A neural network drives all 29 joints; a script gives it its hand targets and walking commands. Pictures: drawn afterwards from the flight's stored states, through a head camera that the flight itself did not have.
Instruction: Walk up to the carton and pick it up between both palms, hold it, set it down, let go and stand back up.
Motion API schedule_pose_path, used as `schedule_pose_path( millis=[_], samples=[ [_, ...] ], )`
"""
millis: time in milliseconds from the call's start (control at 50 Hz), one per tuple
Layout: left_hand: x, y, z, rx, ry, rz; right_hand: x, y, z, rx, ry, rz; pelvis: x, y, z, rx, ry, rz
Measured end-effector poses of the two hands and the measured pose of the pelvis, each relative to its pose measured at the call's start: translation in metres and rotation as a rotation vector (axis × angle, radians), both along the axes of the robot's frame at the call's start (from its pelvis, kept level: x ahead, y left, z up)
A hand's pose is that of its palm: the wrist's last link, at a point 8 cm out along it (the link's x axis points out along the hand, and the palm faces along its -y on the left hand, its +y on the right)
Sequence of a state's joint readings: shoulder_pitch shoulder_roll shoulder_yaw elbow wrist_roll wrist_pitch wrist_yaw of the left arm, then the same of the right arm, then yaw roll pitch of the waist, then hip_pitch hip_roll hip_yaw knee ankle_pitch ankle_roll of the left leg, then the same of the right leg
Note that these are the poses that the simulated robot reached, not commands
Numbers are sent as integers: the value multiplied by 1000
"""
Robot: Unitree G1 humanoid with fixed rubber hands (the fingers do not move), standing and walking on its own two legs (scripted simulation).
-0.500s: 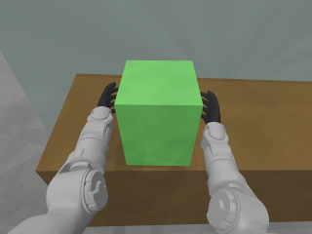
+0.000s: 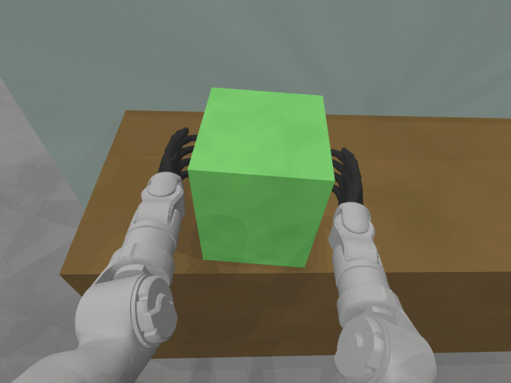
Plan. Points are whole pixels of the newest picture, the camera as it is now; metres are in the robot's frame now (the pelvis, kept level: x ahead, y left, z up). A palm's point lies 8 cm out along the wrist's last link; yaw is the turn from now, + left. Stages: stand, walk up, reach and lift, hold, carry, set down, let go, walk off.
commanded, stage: set down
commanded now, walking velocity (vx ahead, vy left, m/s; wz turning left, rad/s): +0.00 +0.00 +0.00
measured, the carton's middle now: (260, 181) +0.47 -0.02 +0.04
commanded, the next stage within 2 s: none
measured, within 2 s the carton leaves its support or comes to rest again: neither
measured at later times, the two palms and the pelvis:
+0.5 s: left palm (171, 177) +0.43 +0.13 +0.09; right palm (347, 200) +0.39 -0.16 +0.09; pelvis -0.01 +0.00 +0.00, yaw +0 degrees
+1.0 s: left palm (171, 178) +0.43 +0.13 +0.09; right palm (348, 200) +0.39 -0.16 +0.08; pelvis -0.01 +0.00 +0.00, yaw -1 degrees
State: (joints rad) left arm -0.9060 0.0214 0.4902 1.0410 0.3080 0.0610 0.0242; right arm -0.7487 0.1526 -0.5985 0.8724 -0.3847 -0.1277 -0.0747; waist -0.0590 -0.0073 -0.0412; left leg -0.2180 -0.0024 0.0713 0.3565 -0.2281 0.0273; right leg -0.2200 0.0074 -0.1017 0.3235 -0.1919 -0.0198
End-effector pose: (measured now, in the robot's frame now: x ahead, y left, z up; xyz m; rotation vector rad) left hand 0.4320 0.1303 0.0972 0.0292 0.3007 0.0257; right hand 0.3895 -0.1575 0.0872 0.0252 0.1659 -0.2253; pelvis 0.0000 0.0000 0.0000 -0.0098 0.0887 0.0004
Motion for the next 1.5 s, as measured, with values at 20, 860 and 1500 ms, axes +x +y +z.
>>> schedule_pose_path(
  millis=[20,860,1500],
  samples=[
    [0,0,0,-2,-1,-1,0,0,0,-1,0,0,-1,0,0,0,2,0],
    [-2,1,-7,-15,-53,-9,-2,1,-3,-23,-22,-4,-8,0,1,0,9,-9],
    [6,1,-34,45,5,-26,-1,-2,-39,-9,103,21,-16,5,-4,-8,140,-36]
  ],
)
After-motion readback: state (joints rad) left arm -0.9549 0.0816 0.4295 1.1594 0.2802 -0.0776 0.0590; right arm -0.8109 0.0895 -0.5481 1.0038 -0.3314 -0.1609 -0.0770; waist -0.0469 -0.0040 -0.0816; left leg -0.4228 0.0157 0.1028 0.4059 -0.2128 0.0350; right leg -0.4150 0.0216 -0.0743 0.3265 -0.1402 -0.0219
